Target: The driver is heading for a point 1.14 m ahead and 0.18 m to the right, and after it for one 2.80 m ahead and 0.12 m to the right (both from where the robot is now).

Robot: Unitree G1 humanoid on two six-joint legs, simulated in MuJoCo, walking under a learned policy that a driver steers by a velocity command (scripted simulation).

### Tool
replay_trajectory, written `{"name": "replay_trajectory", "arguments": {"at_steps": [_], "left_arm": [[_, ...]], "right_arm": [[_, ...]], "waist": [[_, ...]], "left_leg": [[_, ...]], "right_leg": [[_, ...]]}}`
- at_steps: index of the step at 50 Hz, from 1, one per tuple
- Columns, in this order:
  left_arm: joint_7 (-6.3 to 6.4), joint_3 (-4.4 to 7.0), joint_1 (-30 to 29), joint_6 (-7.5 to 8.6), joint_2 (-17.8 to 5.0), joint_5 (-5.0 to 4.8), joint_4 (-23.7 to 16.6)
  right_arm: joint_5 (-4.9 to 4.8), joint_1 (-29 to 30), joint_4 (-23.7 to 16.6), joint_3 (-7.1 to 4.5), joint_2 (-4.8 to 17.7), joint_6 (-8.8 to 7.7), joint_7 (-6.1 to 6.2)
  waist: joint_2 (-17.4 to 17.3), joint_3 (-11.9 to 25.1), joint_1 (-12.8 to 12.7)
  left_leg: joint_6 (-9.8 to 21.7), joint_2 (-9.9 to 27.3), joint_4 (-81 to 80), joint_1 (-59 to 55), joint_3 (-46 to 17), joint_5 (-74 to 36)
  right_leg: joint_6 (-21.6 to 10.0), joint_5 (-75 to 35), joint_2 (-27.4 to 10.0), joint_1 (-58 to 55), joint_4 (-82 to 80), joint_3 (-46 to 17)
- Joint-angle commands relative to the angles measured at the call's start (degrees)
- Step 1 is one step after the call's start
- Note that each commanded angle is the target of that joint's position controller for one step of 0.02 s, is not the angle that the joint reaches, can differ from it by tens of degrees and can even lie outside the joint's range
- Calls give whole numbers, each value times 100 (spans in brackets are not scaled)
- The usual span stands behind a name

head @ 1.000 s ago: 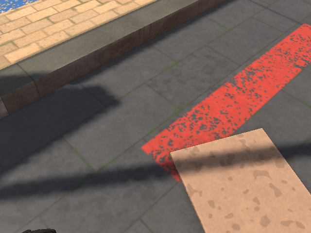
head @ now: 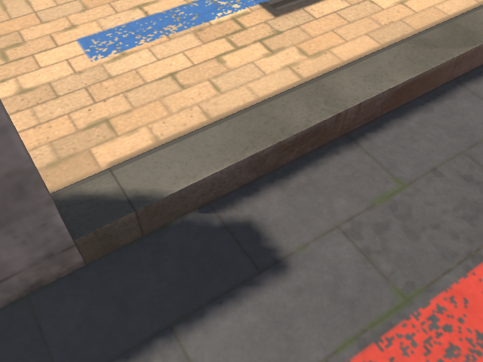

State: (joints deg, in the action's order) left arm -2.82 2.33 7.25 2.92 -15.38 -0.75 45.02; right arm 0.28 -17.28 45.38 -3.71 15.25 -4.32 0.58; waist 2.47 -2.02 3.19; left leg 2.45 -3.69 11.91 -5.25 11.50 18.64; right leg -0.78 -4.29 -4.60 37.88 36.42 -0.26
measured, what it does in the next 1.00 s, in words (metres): walks ahead, turning right: right foot, then left foot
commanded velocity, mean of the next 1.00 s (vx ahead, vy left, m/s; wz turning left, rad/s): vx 0.09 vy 0.00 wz -0.32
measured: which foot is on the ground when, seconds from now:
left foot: down 0.00-0.10, up 0.12-0.54, down 0.56-0.90, up 0.92-1.00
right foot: up 0.00-0.06, down 0.08-0.56, up 0.58-0.86, down 0.88-1.00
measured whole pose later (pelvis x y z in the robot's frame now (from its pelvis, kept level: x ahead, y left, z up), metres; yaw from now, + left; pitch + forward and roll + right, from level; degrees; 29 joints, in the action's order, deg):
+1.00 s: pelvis +0.22 +0.00 +0.00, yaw -18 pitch +1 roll +0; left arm 2.0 3.2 9.9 -2.2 -14.7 1.1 39.8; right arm -0.9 -12.3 41.7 -3.6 17.3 0.4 0.5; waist -1.6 -2.0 1.1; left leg -2.4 -1.4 48.3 24.1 -3.9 28.0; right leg -0.2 17.3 0.0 12.4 28.2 -0.9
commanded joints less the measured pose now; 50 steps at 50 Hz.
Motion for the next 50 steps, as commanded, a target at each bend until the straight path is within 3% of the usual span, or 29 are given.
{"name": "replay_trajectory", "arguments": {"at_steps": [1, 3, 4, 5, 6, 7, 8, 9, 10, 11, 16, 20, 25, 27, 28, 29, 30, 31, 33, 34, 37, 38, 40, 43, 44, 45, 46, 48, 50], "left_arm": [[-154, 107, -510, 119, -450, 54, -705], [-144, 295, 485, 99, -814, 21, -545], [-52, 446, 1249, 95, -1122, 32, -404], [102, 529, 1532, 37, -1599, 52, -397], [109, 549, 1219, 62, -1944, 185, -687], [94, 493, 1180, 1, -1549, 155, -849], [99, 419, 784, -12, -1278, 71, -924], [118, 375, 503, -39, -1075, -33, -917], [162, 333, 313, -76, -936, -59, -956], [183, 329, 247, -111, -938, 25, -1000], [320, 426, 173, -205, -1175, 62, -1015], [457, 426, 50, -405, -1183, -2, -1105], [448, 420, 118, -498, -1141, 20, -1168], [450, 388, -10, -526, -1055, -49, -1223], [459, 342, 86, -534, -897, -50, -1248], [445, 244, 498, -530, -535, 64, -1218], [437, 322, 381, -460, -833, 43, -1425], [438, 440, 575, -424, -1240, 104, -1256], [481, 469, 569, -533, -1150, 14, -971], [500, 409, 465, -579, -985, 44, -995], [452, 157, 351, -585, -307, 95, -1005], [432, 108, 191, -562, -205, 118, -1032], [415, 185, 25, -533, -434, 46, -1026], [434, 294, 341, -495, -709, 27, -855], [478, 345, 473, -491, -916, 83, -878], [528, 447, 529, -518, -1324, 194, -861], [495, 474, 568, -539, -1267, 236, -783], [516, 388, 339, -466, -944, 256, -901], [546, 346, 134, -341, -852, 147, -885]], "right_arm": [[-61, 69, -258, -277, 1090, 153, 165], [-77, 209, -346, -289, 1177, 258, 243], [-115, 356, -404, -254, 1121, 247, 248], [104, 45, -533, -91, 623, 158, 194], [139, -711, -678, 70, 301, 36, 63], [-4, -270, -569, -61, 971, -41, -27], [-150, 263, -788, -71, 1025, -45, -29], [-75, 459, -782, -62, 934, -9, 52], [-1, 498, -787, -95, 979, 75, 127], [3, 403, -799, -112, 984, 169, 140], [74, 272, -763, -31, 695, 300, 242], [15, 709, -861, -28, 692, 356, 217], [-30, 967, -956, -69, 758, 202, 107], [-43, 660, -868, -119, 782, 116, 57], [0, 517, -833, -184, 979, 91, 63], [99, 645, -948, -246, 1356, 135, 106], [303, 543, -834, -286, 1494, 189, 72], [227, 605, -934, -222, 1180, 183, 64], [77, 819, -968, -130, 843, 211, 72], [0, 844, -921, -102, 800, 229, 73], [34, 1025, -807, 36, 503, 288, 30], [5, 1006, -790, 7, 569, 320, 14], [-58, 684, -720, -128, 976, 391, 2], [-197, 584, -726, -185, 1135, 418, 26], [-171, 559, -738, -154, 1048, 373, 26], [-102, 547, -854, -79, 771, 297, -9], [-123, 708, -889, -43, 660, 263, -17], [-106, 867, -898, -182, 952, 324, 1], [-134, 589, -812, -258, 906, 499, 48]], "waist": [[-628, -102, -74], [-855, 566, -594], [-668, 936, -1066], [492, 1525, -882], [1250, 2728, -367], [122, 3145, -882], [-26, 2277, -802], [-538, 1420, -584], [-471, 1031, -430], [-248, 862, -267], [72, 1087, -150], [345, 1097, -283], [704, 925, -427], [735, 909, -198], [516, 931, -201], [-780, 1045, -520], [-2149, 752, -530], [-1556, 813, -446], [-830, 705, -443], [-849, 634, -386], [-1206, 752, -512], [-1402, 733, -404], [-1624, 677, -193], [-1415, 588, -323], [-1105, 723, -352], [-53, 852, -210], [828, 767, -333], [969, 471, -508], [644, 320, -338]], "left_leg": [[445, 1790, 744, -144, -149, -5583], [232, 1648, 2135, 9, -93, -6603], [-28, 1366, 3379, 588, -6, -5872], [-384, 824, 5226, 2110, -58, -1736], [-723, -304, 7329, 3997, -1117, 2267], [-599, 89, 7518, 4134, -2037, 1903], [-487, 321, 7129, 4364, -1933, 1462], [-515, 531, 6621, 4460, -1757, 1130], [-557, 656, 6234, 4265, -1727, 900], [-578, 680, 6030, 3853, -1724, 751], [-884, 520, 4733, 3535, -1607, 217], [-925, 408, 3847, 3401, -1719, -397], [-749, 210, 2608, 3027, -1803, -183], [-568, 225, 1347, 2380, -1718, -823], [-374, 708, 894, 1767, -1982, -1454], [149, 2006, 817, 1204, -3075, -2746], [1180, 2696, 666, 1255, -4387, -3758], [1406, 2719, 769, 1199, -4259, -3777], [925, 1988, 1064, 1183, -3066, -3549], [896, 1888, 1081, 1219, -2945, -3598], [715, 1310, 1028, 1498, -2266, -3534], [706, 1213, 1027, 1518, -2243, -3497], [825, 1286, 1088, 1349, -2586, -3239], [638, 1267, 1147, 1689, -2987, -2586], [396, 1194, 1269, 2169, -2969, -2023], [64, 719, 1779, 2786, -2386, -1213], [-225, 220, 2299, 3036, -1649, -20], [-475, 259, 3987, 3578, -1410, 1435], [-637, 401, 5049, 3917, -1637, 1511]], "right_leg": [[-183, 603, 375, -61, -258, 500], [-418, 858, 802, -1345, -271, 656], [-640, 64, 870, -2539, -857, 451], [-1059, -2335, -260, -4248, -521, -1028], [-2626, -3446, -1815, -6056, -637, -4061], [-2448, -2840, -1580, -5913, -967, -3631], [-2158, -2304, -1310, -5172, -1098, -2836], [-1861, -1866, -971, -4203, -1292, -2346], [-1752, -1637, -800, -3450, -1462, -2088], [-1697, -1492, -640, -2824, -1645, -1966], [-1556, -2001, -336, -2266, -1551, -1607], [-1213, 45, -105, -2156, -1546, -1870], [-1100, 384, -150, -2452, -1200, -2568], [-886, 159, 12, -2497, -839, -2701], [-630, 819, 259, -2179, -482, -2554], [-276, 2856, 888, -1600, 745, -1635], [34, 4352, 1425, -492, 1767, -862], [237, 4211, 1092, -381, 2792, -1033], [453, 3607, 1014, -355, 3303, -965], [532, 3415, 992, -354, 3277, -1002], [667, 3176, 699, -1373, 1585, -463], [697, 3176, 641, -1707, 873, -282], [693, 2829, 749, -1992, -29, -139], [302, 1466, 750, -2844, -1583, -146], [89, 1023, 322, -3428, -1479, -418], [-329, 178, -385, -3764, -1157, -916], [-843, 217, -826, -3411, -1454, -1355], [-1393, -428, -1471, -3275, -1744, -1868], [-1379, -1190, -1490, -3285, -1629, -1522]]}}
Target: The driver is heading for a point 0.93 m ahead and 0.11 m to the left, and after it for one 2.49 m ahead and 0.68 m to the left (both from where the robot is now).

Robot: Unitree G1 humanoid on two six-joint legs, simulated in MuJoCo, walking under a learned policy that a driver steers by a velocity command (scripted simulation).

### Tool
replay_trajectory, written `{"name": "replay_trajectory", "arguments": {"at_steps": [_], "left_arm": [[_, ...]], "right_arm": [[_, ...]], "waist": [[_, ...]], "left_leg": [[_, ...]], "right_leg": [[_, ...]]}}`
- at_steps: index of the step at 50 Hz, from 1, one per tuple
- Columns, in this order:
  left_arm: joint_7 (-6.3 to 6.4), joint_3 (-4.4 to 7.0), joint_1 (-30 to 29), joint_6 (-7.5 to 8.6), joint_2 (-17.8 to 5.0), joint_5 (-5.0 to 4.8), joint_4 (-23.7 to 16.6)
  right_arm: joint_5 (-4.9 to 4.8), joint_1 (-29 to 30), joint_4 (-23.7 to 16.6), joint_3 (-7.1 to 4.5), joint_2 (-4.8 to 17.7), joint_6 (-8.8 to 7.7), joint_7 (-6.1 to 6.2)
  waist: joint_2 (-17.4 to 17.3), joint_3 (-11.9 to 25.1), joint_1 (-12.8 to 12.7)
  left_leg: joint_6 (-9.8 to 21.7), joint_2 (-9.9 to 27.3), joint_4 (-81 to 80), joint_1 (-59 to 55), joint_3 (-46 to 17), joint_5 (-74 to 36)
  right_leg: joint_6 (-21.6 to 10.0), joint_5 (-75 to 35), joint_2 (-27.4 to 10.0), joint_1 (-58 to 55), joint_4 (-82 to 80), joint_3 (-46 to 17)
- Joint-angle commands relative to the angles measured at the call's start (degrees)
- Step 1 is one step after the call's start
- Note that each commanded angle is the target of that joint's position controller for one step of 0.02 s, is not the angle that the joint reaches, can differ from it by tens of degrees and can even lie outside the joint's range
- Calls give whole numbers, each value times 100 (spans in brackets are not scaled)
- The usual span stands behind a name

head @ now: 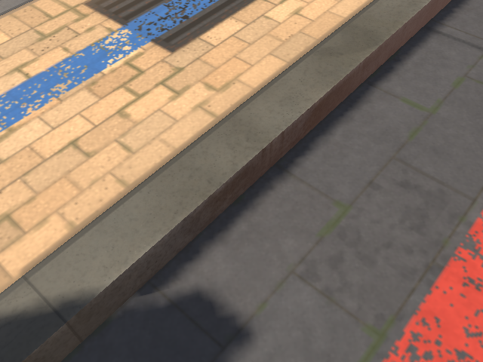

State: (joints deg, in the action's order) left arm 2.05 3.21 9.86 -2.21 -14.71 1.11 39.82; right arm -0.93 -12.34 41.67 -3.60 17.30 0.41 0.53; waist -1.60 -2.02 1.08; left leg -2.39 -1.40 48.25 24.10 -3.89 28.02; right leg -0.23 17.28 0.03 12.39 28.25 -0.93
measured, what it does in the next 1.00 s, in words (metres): walks ahead: left foot, then right foot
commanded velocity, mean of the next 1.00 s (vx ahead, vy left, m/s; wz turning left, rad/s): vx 0.37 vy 0.00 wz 0.13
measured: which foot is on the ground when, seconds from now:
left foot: up 0.00-0.22, down 0.24-0.68, up 0.70-1.00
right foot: down 0.00-0.22, up 0.24-0.66, down 0.68-1.00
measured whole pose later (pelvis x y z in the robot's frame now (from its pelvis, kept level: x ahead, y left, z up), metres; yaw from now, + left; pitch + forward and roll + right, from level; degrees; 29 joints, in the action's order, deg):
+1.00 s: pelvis +0.37 +0.09 +0.01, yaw +6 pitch +1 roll +0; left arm -1.1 2.9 23.2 2.8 -14.9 0.0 50.0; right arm 2.8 -7.6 43.0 -0.8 15.7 -1.8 -1.4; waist -2.3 -3.1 -2.9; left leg -2.6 5.0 48.6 35.1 -2.7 8.5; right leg -6.9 10.9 8.0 4.8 15.9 -4.9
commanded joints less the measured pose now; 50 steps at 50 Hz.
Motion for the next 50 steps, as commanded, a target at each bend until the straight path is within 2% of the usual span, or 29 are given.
{"name": "replay_trajectory", "arguments": {"at_steps": [1, 4, 7, 9, 10, 11, 12, 13, 14, 15, 16, 17, 18, 19, 22, 25, 28, 31, 33, 34, 35, 36, 37, 38, 39, 41, 43, 47, 50], "left_arm": [[62, 262, -254, 200, -903, -87, -344], [54, 316, -11, 179, -986, -141, -215], [-30, 373, 64, 244, -1201, -188, -165], [-120, 396, 0, 308, -1304, -284, -118], [-153, 372, -31, 338, -1225, -304, -93], [-185, 296, 43, 381, -990, -249, -54], [-228, 163, -150, 440, -587, -82, -185], [-218, 108, -722, 586, -452, -71, -761], [-248, 210, -904, 712, -898, -258, -746], [-305, 254, -833, 795, -1052, -333, -692], [-307, 268, -652, 834, -1049, -243, -534], [-301, 277, -611, 858, -1055, -108, -481], [-318, 282, -584, 867, -1008, -53, -449], [-430, 118, -180, 567, -686, 468, -197], [-473, 65, -291, 308, -614, 243, -250], [-506, -9, -845, 323, -552, 144, -336], [-510, -9, -1164, 397, -609, 115, -437], [-489, 22, -824, 424, -694, 82, -345], [-382, 103, 228, 454, -793, 56, 8], [-314, 169, 1139, 505, -932, 96, 292], [-278, 303, 1862, 538, -1510, 190, 342], [-355, 356, 1756, 486, -1714, 74, 430], [-408, 272, 1267, 451, -1302, -56, 411], [-415, 229, 929, 446, -1060, -67, 324], [-395, 185, 745, 461, -934, -37, 318], [-359, 135, 745, 524, -839, -60, 441], [-346, 150, 927, 602, -890, -113, 550], [-296, 185, 1279, 590, -978, -124, 698], [-253, 200, 1590, 550, -950, -102, 814]], "right_arm": [[-18, 50, -435, -239, 572, 90, 64], [-41, 446, -644, -102, 324, 121, -49], [-59, 593, -821, -74, 398, 72, -195], [-52, 180, -693, -120, 492, 28, -234], [-44, -237, -499, -155, 518, 15, -227], [-73, -779, -301, -248, 684, 4, -180], [-105, -1428, -211, -396, 1125, -23, -106], [-9, -1633, -361, -502, 1841, -167, -160], [58, -1455, -414, -358, 1310, -306, -196], [74, -1171, -447, -249, 998, -391, -178], [53, -928, -512, -200, 857, -420, -150], [17, -727, -538, -168, 810, -400, -109], [45, -670, -582, -143, 800, -383, -58], [267, -815, -327, -195, 956, -298, -103], [160, -1043, -156, -202, 865, -291, -174], [164, -1252, 33, -151, 674, -347, -166], [208, -1424, 198, -170, 771, -415, -101], [238, -1230, 295, -171, 841, -449, -48], [286, -1095, 367, -156, 866, -436, -27], [299, -1133, 384, -108, 784, -423, -15], [163, -1449, 166, 8, 425, -425, -42], [264, -1606, 101, 31, 300, -436, -84], [381, -1109, 108, 5, 568, -438, -77], [338, -734, 70, 6, 628, -475, -117], [305, -567, 70, 36, 571, -505, -136], [387, -617, 92, 85, 470, -412, -146], [407, -556, 85, 115, 388, -326, -165], [394, 373, -161, 161, 295, -265, -176], [343, 922, -307, 222, 161, -292, -199]], "waist": [[982, 265, -57], [1096, 305, -355], [1208, 214, -420], [1037, 204, -155], [901, 239, 35], [571, 377, 235], [-660, 488, 489], [-1855, 511, 563], [-997, 279, 618], [-862, -62, 406], [-471, -205, 239], [-353, -264, 136], [-416, -202, 66], [-345, -159, -39], [-452, -108, -9], [-555, -219, 253], [-479, -318, 362], [-455, -371, 117], [-249, 191, -373], [-19, 757, -735], [1003, 1439, -787], [1877, 1514, -472], [1023, 754, -346], [515, 301, -290], [310, 100, -206], [461, 46, -12], [505, 77, 2], [440, -196, -219], [502, -93, -432]], "left_leg": [[-190, 241, 1322, 1028, -78, 348], [-165, 397, 436, 811, 369, -349], [106, 348, -641, 102, 640, -368], [334, 192, -1492, -693, 899, -880], [428, 16, -1834, -1338, 1049, -1090], [574, -73, -1993, -2172, 933, -1008], [989, 929, -2559, -3039, -666, -806], [2251, 2208, -3563, -3433, -3931, 299], [2389, 2361, -3842, -3274, -3997, 840], [2159, 2144, -3826, -2952, -3434, 694], [1929, 1849, -3744, -2696, -2847, 199], [1776, 1650, -3747, -2498, -2403, -492], [1666, 1441, -3797, -2311, -2040, -991], [1424, 971, -3814, -1866, -1437, -1995], [1454, 772, -3737, -1673, -1066, -2640], [1370, 860, -3911, -1903, -896, -2363], [1285, 1163, -3912, -2257, -888, -2597], [1157, 1379, -3659, -2505, -650, -3694], [978, 1159, -2272, -2617, -179, -5868], [872, 895, -992, -2239, 117, -5871], [616, 339, 1047, -741, 500, -3990], [520, -528, 2115, 738, 322, 32], [627, -103, 2474, 1195, -152, -291], [656, 165, 2313, 1164, -85, -834], [646, 356, 1971, 974, -40, -1145], [482, 506, 1540, 564, 11, -1272], [299, 506, 1310, 570, 140, -1246], [-43, 564, 380, 1169, 324, -1821], [-151, 438, -285, 1183, 402, -2346]], "right_leg": [[-1298, -3425, -1811, -759, -760, -1169], [-1137, -1057, -1538, -776, -1190, -745], [-1066, 148, -1565, -479, -1398, -626], [-952, 471, -1572, -120, -1195, -435], [-835, 593, -1469, 236, -855, -236], [-623, 694, -1249, 732, -139, 78], [-136, 891, -750, 1790, 1897, 768], [153, 1927, 273, 3710, 3420, 351], [53, 1755, -139, 4110, 4027, -346], [-91, 1121, -337, 4084, 3906, -411], [-104, 607, -474, 3875, 3683, -366], [-48, 178, -530, 3676, 3259, -337], [22, -192, -516, 3322, 3002, -297], [125, -512, -363, 2684, 2933, 81], [324, -722, -242, 2461, 2434, 262], [294, -1360, -308, 2374, 1383, 317], [58, -1382, -311, 2209, 810, 351], [-324, -923, -185, 1687, 511, 425], [-606, -633, 276, 395, 183, 644], [-787, -535, 222, -743, 49, 437], [-1320, 568, -1234, -2178, -383, -1915], [-1751, 903, -1970, -2641, -1426, -4471], [-1637, 1215, -1827, -2090, -1520, -4185], [-1548, 807, -1642, -1418, -1495, -3309], [-1409, 154, -1350, -946, -1602, -2728], [-1278, -915, -955, -482, -1699, -2053], [-1396, -1595, -842, -386, -1739, -1774], [-1408, -1732, -679, -390, -1925, -1617], [-1250, -2209, -549, -633, -1684, -1521]]}}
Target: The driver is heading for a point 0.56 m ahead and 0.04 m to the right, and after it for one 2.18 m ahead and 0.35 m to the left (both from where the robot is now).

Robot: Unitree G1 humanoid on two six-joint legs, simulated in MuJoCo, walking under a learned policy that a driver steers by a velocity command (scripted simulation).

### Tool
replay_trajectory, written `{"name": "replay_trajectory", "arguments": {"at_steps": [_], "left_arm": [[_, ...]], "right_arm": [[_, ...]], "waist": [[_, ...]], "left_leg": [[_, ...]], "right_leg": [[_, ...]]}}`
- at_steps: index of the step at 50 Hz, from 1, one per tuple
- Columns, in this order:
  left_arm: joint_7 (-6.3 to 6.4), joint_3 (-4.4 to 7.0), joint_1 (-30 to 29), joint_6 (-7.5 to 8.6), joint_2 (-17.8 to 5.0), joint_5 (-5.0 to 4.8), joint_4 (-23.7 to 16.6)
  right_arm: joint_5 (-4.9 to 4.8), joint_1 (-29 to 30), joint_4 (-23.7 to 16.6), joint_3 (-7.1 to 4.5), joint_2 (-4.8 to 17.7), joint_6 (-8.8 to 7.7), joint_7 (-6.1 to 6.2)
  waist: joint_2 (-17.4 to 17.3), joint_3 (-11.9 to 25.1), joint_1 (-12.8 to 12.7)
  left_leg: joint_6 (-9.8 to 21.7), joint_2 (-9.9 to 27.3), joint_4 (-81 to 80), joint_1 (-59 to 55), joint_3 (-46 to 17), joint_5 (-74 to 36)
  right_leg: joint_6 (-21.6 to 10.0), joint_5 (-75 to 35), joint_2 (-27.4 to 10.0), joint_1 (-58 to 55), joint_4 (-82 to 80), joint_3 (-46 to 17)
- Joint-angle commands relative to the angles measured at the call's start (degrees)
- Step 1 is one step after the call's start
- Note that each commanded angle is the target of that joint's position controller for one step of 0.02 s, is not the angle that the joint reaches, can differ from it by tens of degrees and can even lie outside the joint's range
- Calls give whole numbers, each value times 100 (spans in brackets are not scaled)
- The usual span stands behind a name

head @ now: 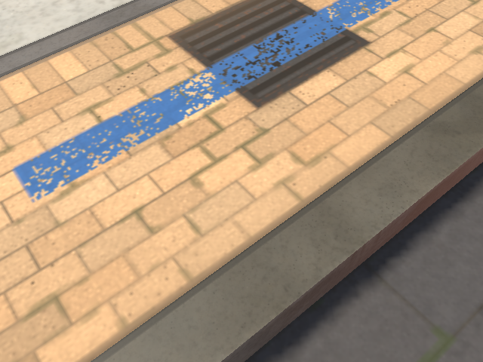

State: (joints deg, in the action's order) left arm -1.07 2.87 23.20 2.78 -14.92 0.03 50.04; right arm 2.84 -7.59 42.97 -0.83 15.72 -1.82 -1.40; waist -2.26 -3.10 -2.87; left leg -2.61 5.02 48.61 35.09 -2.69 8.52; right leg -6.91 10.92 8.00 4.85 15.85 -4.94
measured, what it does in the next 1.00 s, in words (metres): walks ahead, turning right: left foot, then right foot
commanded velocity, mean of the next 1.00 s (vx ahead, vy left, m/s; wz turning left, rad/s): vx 0.50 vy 0.00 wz -0.28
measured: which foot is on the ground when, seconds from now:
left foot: up 0.00-0.20, down 0.22-0.74, up 0.76-1.00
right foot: down 0.00-0.22, up 0.24-0.72, down 0.74-1.00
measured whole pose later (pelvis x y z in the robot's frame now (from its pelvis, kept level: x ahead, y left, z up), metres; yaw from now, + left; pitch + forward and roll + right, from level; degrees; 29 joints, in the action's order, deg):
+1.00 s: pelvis +0.49 -0.12 -0.01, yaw -16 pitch +0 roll +2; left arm -0.9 1.3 26.8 3.9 -11.2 2.2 56.6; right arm 0.1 -10.1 43.7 -1.1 7.9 1.0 1.4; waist -0.8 1.7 1.9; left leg 7.4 -2.9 126.6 61.7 -0.6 19.8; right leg -5.3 19.1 0.2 10.8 28.8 10.3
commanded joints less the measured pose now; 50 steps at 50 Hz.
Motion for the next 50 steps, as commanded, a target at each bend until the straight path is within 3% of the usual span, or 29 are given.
{"name": "replay_trajectory", "arguments": {"at_steps": [1, 3, 6, 7, 9, 10, 11, 12, 13, 14, 15, 16, 18, 21, 24, 29, 31, 34, 35, 36, 37, 38, 39, 40, 41, 44, 46, 48, 50], "left_arm": [[77, 239, 342, 40, -935, 15, -181], [112, 233, 485, 14, -879, 108, -157], [203, 268, 432, 7, -969, 140, -206], [232, 277, 263, 2, -987, 134, -247], [197, 307, -140, 31, -1096, 80, -321], [121, 335, -282, 82, -1188, -6, -323], [64, 224, -210, 150, -732, -47, -429], [80, 59, 411, 132, -8, -84, -658], [147, 133, 533, -5, -524, 102, -545], [140, 187, 166, -81, -660, 192, -530], [65, 180, -158, -107, -610, 208, -604], [-9, 183, -266, -147, -557, 194, -639], [-167, 158, -456, -232, -425, 213, -784], [-155, 162, -583, -350, -313, 256, -909], [-131, 118, -1443, -402, -240, 282, -1336], [-259, -11, -2129, -417, -66, 212, -1639], [-261, -85, -2291, -397, 53, 209, -1681], [-133, -30, -1805, -276, -105, 288, -1483], [-110, 28, -1199, -184, -212, 295, -1251], [-72, 77, -356, -72, -266, 331, -923], [-17, 186, 147, -5, -647, 428, -742], [-2, 286, 180, -24, -1326, 452, -780], [42, 405, 405, -148, -1350, 238, -787], [39, 290, -40, -172, -962, 206, -698], [22, 200, -256, -104, -648, 201, -606], [-4, -39, -27, 120, 21, 203, -171], [-11, -97, 264, 199, 161, 230, 228], [25, -180, 297, 230, 239, 223, 415], [16, -256, -46, 235, 173, 207, 401]], "right_arm": [[-61, 592, -477, -43, 321, -86, -13], [-100, 821, -547, -18, 311, -109, 20], [-86, 1085, -690, -3, 381, -182, 66], [-90, 902, -652, -1, 405, -204, 81], [-87, -183, -306, -110, 627, -235, 161], [-47, -902, -95, -167, 752, -293, 256], [60, -1748, 11, -311, 1224, -351, 363], [140, -1663, -47, -391, 1728, -276, 387], [-17, -1354, -20, -445, 1473, -197, 312], [-129, -910, -106, -298, 810, -196, 292], [-150, -631, -130, -212, 486, -212, 265], [-126, -639, -85, -189, 418, -242, 277], [-100, -904, 126, -243, 457, -329, 233], [-177, -1082, 265, -298, 436, -414, 149], [-153, -1266, 373, -298, 355, -378, 145], [-134, -1584, 444, -339, 465, -400, 210], [-138, -1695, 519, -322, 456, -389, 243], [-227, -1832, 738, -348, 654, -301, 259], [-238, -1771, 755, -377, 751, -261, 263], [-351, -1549, 709, -389, 768, -229, 254], [-431, -1637, 555, -309, 443, -232, 212], [-505, -2473, 412, -152, -381, -186, 145], [-462, -2265, 626, -335, 181, -81, 277], [-363, -1733, 478, -341, 92, -72, 325], [-280, -1274, 344, -316, -49, -94, 352], [-277, -921, 201, -196, -550, 69, 276], [-273, -495, -67, 15, -1077, 141, 221], [-271, -133, -335, 156, -1264, 244, 256], [-257, 219, -628, 219, -1057, 305, 273]], "waist": [[562, 39, -97], [682, 154, -170], [633, 74, -121], [628, 116, 20], [643, 560, 533], [514, 840, 922], [64, 1421, 1163], [-1236, 1635, 563], [-786, 1358, 413], [-121, 607, 351], [19, 164, 310], [-225, 71, 271], [-444, 76, 193], [-358, 142, 80], [-557, -101, 261], [-371, -61, 440], [-385, -61, 517], [-418, 370, 277], [-492, 698, 15], [-473, 1034, -424], [-134, 1654, -512], [1566, 2394, 18], [951, 2744, -506], [783, 1620, -248], [658, 745, -153], [529, 352, 242], [477, 133, 447], [557, -95, 667], [446, -447, 947]], "left_leg": [[-125, -240, -489, 62, 277, -492], [-41, -305, -310, 221, 273, -286], [85, -374, -603, 337, 152, -33], [144, -454, -938, -143, 125, 1], [321, -883, -1631, -2119, 295, 29], [419, -784, -2256, -3167, 261, -421], [622, 410, -2474, -4509, -847, 492], [1070, 2160, -3071, -5069, -3436, -58], [1405, 2150, -3189, -4462, -4289, 933], [1332, 1878, -3284, -3659, -3383, 1722], [1181, 1485, -3466, -3049, -2444, 1609], [1022, 1258, -3556, -2801, -1825, 1159], [973, 979, -3621, -2751, -1078, 198], [949, 1070, -3463, -2839, -322, -1526], [944, 916, -3598, -2847, 405, -2186], [875, 953, -3722, -3294, 871, -2392], [856, 1062, -3791, -3459, 949, -3098], [832, 987, -2745, -4131, 903, -5691], [810, 909, -2008, -4179, 800, -5810], [752, 680, -979, -3654, 861, -5175], [712, 320, 379, -2303, 774, -2503], [500, -618, 2790, -408, 688, 2689], [557, -617, 4220, -112, -18, 2093], [577, -417, 4968, 456, 98, 1624], [636, -349, 5521, 918, 308, 1537], [914, -467, 7264, 1917, 227, 1382], [1092, -633, 8194, 2938, -3, 1252], [1103, -750, 8663, 3689, -135, 1192], [949, -720, 7353, 3487, 138, 900]], "right_leg": [[-557, -1777, -1332, 46, -339, -1133], [-636, -2145, -1490, -301, -34, -1402], [-636, -2869, -1612, -734, 298, -1691], [-509, -3248, -1552, -605, 486, -1640], [-158, -4646, -1207, 30, 1427, -1475], [-32, -4231, -922, 419, 2328, -1312], [122, -2290, -511, 1296, 3782, -1049], [251, 2162, 225, 2631, 5085, -488], [250, 1805, -302, 3063, 5856, -324], [316, 1323, -541, 3139, 6116, -238], [370, 899, -712, 3120, 6010, -172], [421, 676, -797, 3052, 6008, -146], [448, 471, -825, 3142, 6054, -79], [556, 328, -761, 3562, 6322, -72], [601, 85, -747, 4020, 5773, 340], [444, -646, -899, 3610, 3597, 597], [308, -543, -838, 3092, 2750, 935], [-10, -191, -535, 2132, 1987, 1280], [-110, -353, -464, 1468, 1497, 1137], [-159, -1229, -499, 230, 674, 1140], [-144, -1360, -1334, -1448, 960, 395], [-804, -3400, -3378, -3070, 1292, -2001], [-1136, -1987, -3316, -2441, 633, -2202], [-987, -577, -3019, -1459, 254, -1662], [-778, -143, -2799, -688, 31, -1308], [-305, 25, -2526, 118, 40, -588], [-65, 349, -2515, 430, 117, -335], [62, 748, -2577, 841, -43, -113], [450, 1260, -2241, 1749, -492, 493]]}}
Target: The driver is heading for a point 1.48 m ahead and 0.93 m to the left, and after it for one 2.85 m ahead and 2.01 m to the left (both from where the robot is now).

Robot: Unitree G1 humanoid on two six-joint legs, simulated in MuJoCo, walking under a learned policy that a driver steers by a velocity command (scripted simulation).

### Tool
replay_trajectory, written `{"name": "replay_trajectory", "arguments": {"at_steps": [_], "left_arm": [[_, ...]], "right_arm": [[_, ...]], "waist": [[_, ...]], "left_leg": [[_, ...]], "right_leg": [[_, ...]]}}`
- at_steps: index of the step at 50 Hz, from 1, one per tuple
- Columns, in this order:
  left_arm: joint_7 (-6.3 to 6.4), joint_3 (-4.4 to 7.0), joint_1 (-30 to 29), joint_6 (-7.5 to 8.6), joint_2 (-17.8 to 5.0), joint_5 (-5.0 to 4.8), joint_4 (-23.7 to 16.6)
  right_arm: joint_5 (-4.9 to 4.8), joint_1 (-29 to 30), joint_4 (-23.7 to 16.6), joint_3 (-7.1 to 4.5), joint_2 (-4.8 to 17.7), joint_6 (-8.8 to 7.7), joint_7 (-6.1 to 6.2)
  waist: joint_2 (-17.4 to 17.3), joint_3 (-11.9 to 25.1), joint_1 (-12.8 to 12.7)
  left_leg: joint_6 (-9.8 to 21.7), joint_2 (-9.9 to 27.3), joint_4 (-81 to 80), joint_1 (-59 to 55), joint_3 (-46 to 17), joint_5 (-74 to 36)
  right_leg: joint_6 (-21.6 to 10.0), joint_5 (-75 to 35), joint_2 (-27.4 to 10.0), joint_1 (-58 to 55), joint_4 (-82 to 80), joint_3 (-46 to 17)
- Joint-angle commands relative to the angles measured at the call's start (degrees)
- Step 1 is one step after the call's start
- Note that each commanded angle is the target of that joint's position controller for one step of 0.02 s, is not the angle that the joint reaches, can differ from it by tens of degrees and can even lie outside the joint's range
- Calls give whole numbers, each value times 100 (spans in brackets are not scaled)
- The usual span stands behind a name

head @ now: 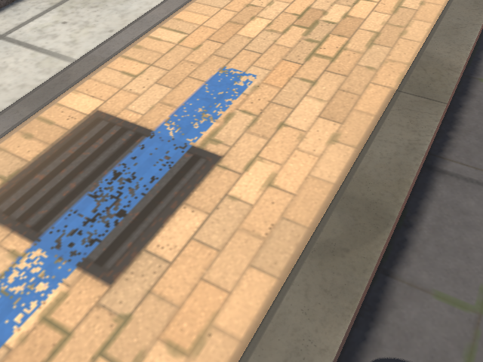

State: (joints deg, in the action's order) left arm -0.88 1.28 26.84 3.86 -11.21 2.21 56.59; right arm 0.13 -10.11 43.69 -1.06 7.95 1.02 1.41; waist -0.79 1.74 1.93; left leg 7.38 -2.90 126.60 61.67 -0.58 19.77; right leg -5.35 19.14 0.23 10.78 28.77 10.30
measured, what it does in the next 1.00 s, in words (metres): climbs, turning left: left foot 0.14 m higher, then right foot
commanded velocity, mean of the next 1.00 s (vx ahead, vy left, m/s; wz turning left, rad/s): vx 0.50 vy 0.00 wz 0.55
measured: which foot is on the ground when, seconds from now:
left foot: up 0.00-0.24, down 0.26-0.68, up 0.70-1.00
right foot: down 0.00-0.28, up 0.30-0.66, down 0.68-1.00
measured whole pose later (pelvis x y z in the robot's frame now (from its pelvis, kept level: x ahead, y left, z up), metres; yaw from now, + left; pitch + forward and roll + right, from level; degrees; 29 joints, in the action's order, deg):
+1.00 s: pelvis +0.60 +0.10 +0.14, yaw +37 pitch +4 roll -2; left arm 0.5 0.0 26.8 6.8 -10.6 3.8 54.4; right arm 2.9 -4.6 48.0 -2.0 13.7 -5.0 -6.9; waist -1.9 5.4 -5.1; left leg 2.2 6.2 55.7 48.4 -0.7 -0.7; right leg -0.7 12.7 0.2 2.7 11.7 11.0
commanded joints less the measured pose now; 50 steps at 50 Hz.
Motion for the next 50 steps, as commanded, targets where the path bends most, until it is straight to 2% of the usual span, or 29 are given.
{"name": "replay_trajectory", "arguments": {"at_steps": [1, 4, 7, 9, 12, 13, 14, 15, 16, 17, 18, 19, 20, 21, 25, 28, 30, 32, 33, 34, 35, 36, 37, 39, 40, 41, 43, 47, 50], "left_arm": [[36, -163, -498, 136, -173, -42, -259], [225, -144, 79, 224, -564, -151, -199], [419, -58, 644, 197, -776, -157, -105], [513, -63, 489, 90, -745, -203, -305], [580, 46, 324, -71, -1054, -112, -605], [468, 124, 88, -71, -1275, -183, -817], [310, 124, -257, 6, -1101, -242, -1188], [63, 210, -1331, 69, -1067, -73, -1693], [-52, 154, -1265, 151, -891, 81, -2060], [-61, 118, -1350, 159, -719, -25, -2038], [-167, 63, -1252, 142, -661, 185, -1623], [-174, -52, -1112, 123, -440, 416, -1834], [-166, -171, -1247, 72, -117, 463, -1989], [-165, -199, -1357, 68, -175, 459, -2057], [-70, -235, -2266, 187, -435, 211, -2330], [-158, -336, -3278, 9, -262, 173, -2754], [-195, -338, -3213, -119, -339, 101, -2647], [-159, -201, -2917, -111, -795, -13, -2480], [-83, -76, -2095, 11, -1050, -104, -2244], [-21, -1, -409, 156, -1167, -38, -1760], [-23, 87, 733, 268, -1396, 20, -1473], [93, 102, 1205, 195, -1299, 201, -1197], [155, 186, 300, 237, -1337, 117, -1184], [186, -128, -984, 198, -266, -21, -1295], [213, -235, -1225, 210, 124, -57, -1299], [238, -240, -1332, 232, 234, -72, -1247], [263, -132, -1257, 343, 15, -3, -1060], [172, -51, -844, 433, -373, 211, -844], [68, -48, -485, 474, -608, 167, -588]], "right_arm": [[62, 636, -756, 220, -167, 20, -4], [117, 1016, -877, 171, 123, 106, -39], [175, 1159, -839, 218, 19, 168, -67], [67, 1171, -756, 289, -121, 137, -115], [70, 327, -528, 132, 354, 181, -218], [52, -303, -447, 26, 610, 92, -261], [72, -641, -398, -157, 1122, 18, -227], [-43, -493, -250, -406, 1666, 117, -150], [-49, -204, -225, -410, 1673, 68, -85], [35, -348, -79, -335, 1370, 6, -51], [558, -1292, 469, -13, 522, -467, -389], [551, -1124, 834, -36, 435, -694, -496], [489, -468, 864, 49, 286, -736, -523], [447, -350, 862, 79, 222, -761, -536], [624, -911, 978, 62, 595, -842, -483], [324, -780, 667, -26, 967, -1015, -636], [165, -1194, 720, -233, 1479, -1050, -760], [230, -1310, 715, -410, 1808, -978, -773], [392, -1314, 714, -425, 1734, -969, -806], [467, -1459, 624, -291, 1152, -1024, -782], [548, -2490, 490, 8, 110, -1140, -696], [290, -1478, 388, -135, 660, -1029, -816], [216, -962, 296, -189, 747, -925, -777], [446, -965, 484, -145, 730, -810, -566], [565, -702, 408, -104, 638, -770, -608], [523, -480, 336, -100, 565, -733, -644], [328, -158, 284, -52, 433, -708, -738], [275, 338, 248, -41, 484, -695, -862], [255, 693, 158, -46, 555, -576, -869]], "waist": [[267, -1003, 479], [362, -893, 155], [343, -421, -14], [359, -93, 62], [1424, 591, 377], [1461, 928, 680], [19, 1063, 917], [-967, 1035, 893], [-264, 445, 348], [271, -292, 235], [509, -884, 630], [196, -596, 94], [220, -379, -360], [197, -312, -448], [-45, 22, -196], [-106, -45, -170], [-214, -178, -148], [-277, -215, -292], [-395, 234, -563], [48, 1478, -914], [2111, 3192, -836], [1158, 2321, -1333], [564, 894, -998], [380, 650, -461], [415, 520, -299], [494, 524, -209], [420, 350, -190], [309, 88, -265], [412, -170, -271]], "left_leg": [[-152, 56, -994, 653, -5, -490], [-331, 168, -2317, 290, 719, -331], [-45, 432, -2999, 487, 1005, 445], [254, 135, -4376, -773, 1470, 938], [675, -609, -5561, -2605, 1575, 2362], [952, -671, -6371, -3756, 801, 2314], [1500, 285, -8394, -5068, -1861, 2693], [2062, 1264, -10760, -5456, -5506, 2461], [1912, 1556, -10914, -5104, -5684, 2724], [1773, 1604, -10656, -4324, -5256, 2585], [1396, 1250, -9683, -3862, -3686, 953], [1231, 1036, -9478, -3864, -3002, 209], [1085, 713, -9482, -3394, -2486, 252], [995, 447, -9655, -3312, -2047, 362], [870, 6, -10170, -3174, -1449, -449], [621, 25, -10730, -2094, -1233, -1696], [707, 452, -10442, -3201, -1580, -2965], [383, 758, -9805, -4885, -1829, -4591], [14, 686, -9076, -5100, -1756, -5456], [-249, 360, -7701, -4543, -1610, -5009], [-775, -656, -5258, -2139, -1342, -802], [-707, -751, -3691, -860, -983, 915], [-504, -244, -3298, -298, -940, 20], [-346, 533, -4306, -1150, -880, -915], [-388, 726, -4552, -1392, -737, -850], [-412, 803, -4659, -1492, -609, -624], [-478, 961, -4970, -1377, -447, -577], [-556, 1017, -6627, -1494, -94, -2105], [-480, 916, -7798, -2078, 14, -2503]], "right_leg": [[394, 126, -1288, 1322, -1850, -819], [218, -2156, -1167, 719, -2181, -315], [81, -4593, -1347, -1289, -1698, -87], [248, -7480, -1315, -1422, -1164, 478], [73, -11150, -1829, -1534, 773, 430], [-11, -10771, -1834, -921, 2146, 410], [147, -6386, -1133, 1038, 4492, 410], [475, -852, 498, 2993, 6597, -563], [385, -676, 95, 3720, 6854, -1616], [365, -436, 54, 3930, 7067, -1536], [11, -1317, 168, 4769, 7751, -2694], [-191, -1171, 57, 4816, 7347, -2521], [-377, -901, 35, 4775, 7462, -2339], [-393, -797, 42, 4840, 7097, -2127], [107, -930, -111, 4052, 5149, -1258], [713, -962, -186, 1299, 2434, -705], [989, -1369, 185, 950, 1359, -728], [673, -1790, 358, 1144, -70, -777], [266, -2278, 123, 353, 144, -1011], [-556, -3515, -676, -1648, 999, -1625], [-2492, -4443, -2240, -4723, 779, -4329], [-2153, -3133, -2466, -4202, -429, -5393], [-1428, -1825, -2317, -2770, -699, -4430], [-976, -1440, -1862, -1015, -1348, -2938], [-896, -1541, -1685, -646, -1620, -2600], [-859, -1614, -1613, -474, -1797, -2362], [-814, -1698, -1521, -188, -2047, -1708], [-740, -2757, -1373, 0, -2259, -604], [-621, -3311, -1460, -103, -2289, -237]]}}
